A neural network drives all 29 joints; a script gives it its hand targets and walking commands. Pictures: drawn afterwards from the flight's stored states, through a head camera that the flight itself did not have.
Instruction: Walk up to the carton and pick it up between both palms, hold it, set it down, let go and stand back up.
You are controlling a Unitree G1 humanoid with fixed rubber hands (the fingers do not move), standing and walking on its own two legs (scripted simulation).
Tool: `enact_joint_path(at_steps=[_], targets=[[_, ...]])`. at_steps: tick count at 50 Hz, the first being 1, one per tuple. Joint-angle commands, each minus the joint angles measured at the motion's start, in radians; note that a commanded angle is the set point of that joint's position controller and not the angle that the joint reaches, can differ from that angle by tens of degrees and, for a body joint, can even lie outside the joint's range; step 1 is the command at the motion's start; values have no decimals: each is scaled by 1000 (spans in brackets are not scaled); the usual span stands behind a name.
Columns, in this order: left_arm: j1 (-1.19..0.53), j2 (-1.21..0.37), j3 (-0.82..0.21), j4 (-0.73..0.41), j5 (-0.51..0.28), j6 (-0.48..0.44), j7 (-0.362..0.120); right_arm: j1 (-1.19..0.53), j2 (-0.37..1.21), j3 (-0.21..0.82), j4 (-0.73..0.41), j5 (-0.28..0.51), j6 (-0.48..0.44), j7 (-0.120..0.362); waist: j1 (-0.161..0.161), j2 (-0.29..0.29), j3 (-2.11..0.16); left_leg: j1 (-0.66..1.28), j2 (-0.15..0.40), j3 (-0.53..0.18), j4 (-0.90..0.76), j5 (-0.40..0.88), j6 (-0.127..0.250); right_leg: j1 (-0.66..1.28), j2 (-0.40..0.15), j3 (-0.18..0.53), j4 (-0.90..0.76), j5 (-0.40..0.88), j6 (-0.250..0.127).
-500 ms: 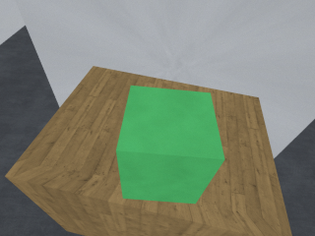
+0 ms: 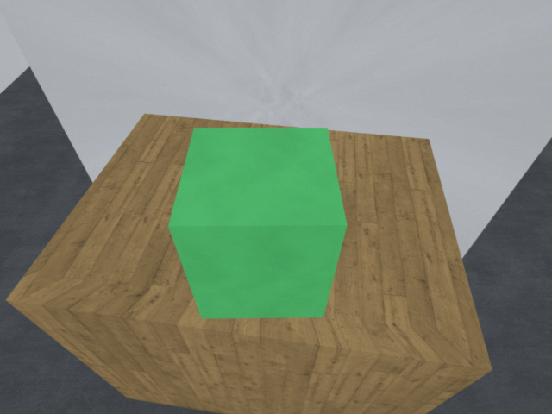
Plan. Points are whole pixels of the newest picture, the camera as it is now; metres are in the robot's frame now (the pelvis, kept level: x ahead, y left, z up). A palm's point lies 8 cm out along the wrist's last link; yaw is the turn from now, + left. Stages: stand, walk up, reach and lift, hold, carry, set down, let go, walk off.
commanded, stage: walk up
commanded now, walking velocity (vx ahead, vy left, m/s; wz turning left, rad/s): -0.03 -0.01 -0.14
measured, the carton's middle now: (261, 227) +0.42 +0.03 +0.04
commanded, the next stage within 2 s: none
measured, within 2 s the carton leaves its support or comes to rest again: neither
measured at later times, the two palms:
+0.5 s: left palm out of the picture -0.05 +0.20 -0.11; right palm out of the picture -0.04 -0.26 -0.13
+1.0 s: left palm out of the picture +0.02 +0.25 -0.14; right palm out of the picture +0.10 -0.16 -0.12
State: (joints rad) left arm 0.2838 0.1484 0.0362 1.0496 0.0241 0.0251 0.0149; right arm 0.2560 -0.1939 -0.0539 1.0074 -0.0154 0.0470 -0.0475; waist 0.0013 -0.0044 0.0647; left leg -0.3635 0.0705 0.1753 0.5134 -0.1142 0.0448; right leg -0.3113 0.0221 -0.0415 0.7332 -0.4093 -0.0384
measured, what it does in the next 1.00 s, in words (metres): steps on the spot: left foot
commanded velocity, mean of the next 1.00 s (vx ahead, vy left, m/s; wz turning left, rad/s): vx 0.09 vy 0.03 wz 0.00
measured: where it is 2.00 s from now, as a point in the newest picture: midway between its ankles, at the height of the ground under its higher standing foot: outside the picture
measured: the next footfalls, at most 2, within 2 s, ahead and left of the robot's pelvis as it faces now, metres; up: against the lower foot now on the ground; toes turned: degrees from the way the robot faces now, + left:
left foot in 0.68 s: +0.09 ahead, +0.16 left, +0.00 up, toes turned +7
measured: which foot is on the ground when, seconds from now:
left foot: down 0.00-0.10, up 0.12-0.66, down 0.68-1.00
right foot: down 0.00-1.00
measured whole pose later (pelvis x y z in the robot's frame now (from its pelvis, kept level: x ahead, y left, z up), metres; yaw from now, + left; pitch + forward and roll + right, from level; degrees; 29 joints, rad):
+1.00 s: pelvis +0.05 +0.06 +0.02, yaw +2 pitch +0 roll +0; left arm 0.29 0.13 -0.01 1.16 0.01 -0.01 0.03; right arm 0.21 -0.13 0.00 1.08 0.00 -0.03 -0.04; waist 0.01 -0.05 0.00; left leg -0.21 0.00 0.10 0.41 -0.20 0.03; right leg -0.10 -0.11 -0.07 0.37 -0.27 0.08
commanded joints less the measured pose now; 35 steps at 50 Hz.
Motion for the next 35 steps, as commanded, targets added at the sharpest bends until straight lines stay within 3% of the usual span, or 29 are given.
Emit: enact_joint_path(at_steps=[1,3,4,5,6,7,8,9,11,12,13,14,15,16,17,18,19,20,21,22,24,25,26,28,31,32,33,34,35], targets=[[132,38,12,-22,6,-4,-2,-61,-157,-35,-75,-7,-14,-12,27,164,-70,-38,271,-238,-288,-327,96,64,-88,27,-21,-49,-8],[224,30,2,24,-3,-21,0,-46,-118,-27,-38,5,-1,0,42,41,-73,-45,139,-117,-168,-310,26,169,-72,-3,-325,128,-3],[208,65,6,26,-4,-26,4,26,-73,-6,-26,9,3,12,10,-98,-48,-68,79,-99,-92,-322,0,163,-121,88,-488,27,-13],[177,97,0,12,-8,-30,9,76,-28,6,-21,16,7,21,-18,-270,7,-100,-1,-36,79,-335,-37,55,-310,358,-651,-229,-38],[115,146,11,5,-12,-24,21,47,-52,-10,-38,6,23,24,-22,-351,77,8,-25,-98,263,-378,-47,-246,-395,472,-767,-481,-120],[3,124,-1,-11,-8,-22,27,58,-61,-10,-20,2,36,33,-56,-307,181,112,-5,-150,350,-340,-41,-399,-379,437,-793,-495,-131],[-69,90,-15,-26,4,-30,26,110,-61,-9,23,-5,35,45,-94,-221,165,100,-21,-158,356,-282,-36,-311,-308,294,-745,-314,-107],[-104,92,-19,-48,3,-39,27,142,-29,1,55,3,27,50,-101,-151,155,17,-42,-155,329,-237,-29,-145,-232,177,-684,-107,-71],[-54,100,-20,-43,-5,-53,29,154,-24,9,88,-1,13,47,-92,-64,79,-21,-45,-140,337,-213,-38,4,-208,111,-620,112,-31],[-3,96,-26,-11,-8,-61,28,141,-12,18,91,-3,-2,43,-75,-65,41,-17,-24,-169,262,-198,-42,92,-211,101,-566,201,-38],[55,74,-32,7,-10,-63,26,93,-5,24,78,2,-14,37,-31,-37,19,-32,-22,-158,200,-205,-50,139,-212,109,-547,246,-36],[96,77,-30,19,-8,-66,23,87,7,33,80,0,-18,32,-15,-93,-15,-24,-17,-153,157,-215,-56,168,-248,142,-563,137,-55],[213,180,24,42,-3,-65,17,79,-56,16,71,-3,-19,43,60,-144,-75,-160,-28,-101,302,-302,-77,303,-354,306,-653,-360,-80],[231,204,29,50,-1,-58,26,49,-90,6,64,-15,-16,46,76,-142,-17,-259,12,-143,321,-309,-91,340,-429,421,-676,-401,-117],[272,181,25,68,5,-54,30,3,-106,-3,47,-28,-15,45,112,-72,21,-291,20,-162,342,-334,-105,351,-468,474,-666,-362,-143],[273,168,19,71,8,-58,30,-18,-73,0,47,-26,-22,42,109,-24,42,-313,19,-177,339,-348,-104,353,-462,469,-643,-261,-149],[280,150,17,71,8,-68,29,-15,-47,5,34,-24,-37,43,103,-58,38,-338,26,-181,322,-344,-101,389,-462,448,-636,-212,-157],[252,146,16,58,4,-74,28,-5,-31,8,38,-21,-47,48,97,-11,17,-349,27,-189,352,-307,-95,416,-455,412,-615,-149,-154],[229,159,20,59,10,-78,32,-5,-24,6,46,-21,-50,48,96,-18,-1,-296,30,-187,326,-289,-97,392,-442,368,-594,-42,-146],[256,132,20,63,3,-88,25,-10,-10,4,24,-25,-62,48,107,-65,-30,-277,16,-178,293,-298,-87,407,-411,360,-601,-68,-137],[242,145,16,66,9,-91,27,-11,-31,-5,25,-21,-62,45,109,-81,3,-255,-9,-162,263,-272,-94,388,-371,280,-575,143,-120],[255,129,14,77,5,-91,24,3,-4,2,14,-12,-62,47,93,-150,30,-214,3,-151,223,-282,-90,301,-370,263,-584,113,-123],[220,115,11,76,-2,-87,16,19,1,9,6,-13,-66,57,74,-200,23,-148,0,-125,190,-292,-85,240,-332,210,-610,-66,-102],[168,118,18,91,-8,-77,13,33,15,16,-17,-3,-69,62,38,-311,44,17,-27,-86,52,-257,-74,98,-252,98,-597,-36,-77],[146,126,23,100,-14,-63,11,122,-29,-1,8,3,-82,51,-30,-173,3,281,-84,-17,-99,-68,-67,-62,-188,36,-448,-104,-54],[155,101,17,110,-11,-64,11,182,-42,-3,29,-6,-84,40,-47,-141,-11,388,-53,-40,-105,-28,-68,-137,-159,5,-371,-86,-25],[155,50,-1,94,-22,-69,9,206,-43,6,39,-10,-87,30,-51,-41,7,412,27,-114,-136,27,-68,-200,-133,-30,-319,11,-1],[161,-3,-19,75,-28,-71,5,195,-73,18,37,-11,-91,19,-35,147,18,343,199,-285,-215,188,-46,-165,-109,-57,-259,55,46],[191,-26,-30,79,-30,-59,7,144,-83,28,15,-5,-95,13,-8,190,22,255,293,-360,-251,424,7,-86,-99,-58,-200,-54,68]])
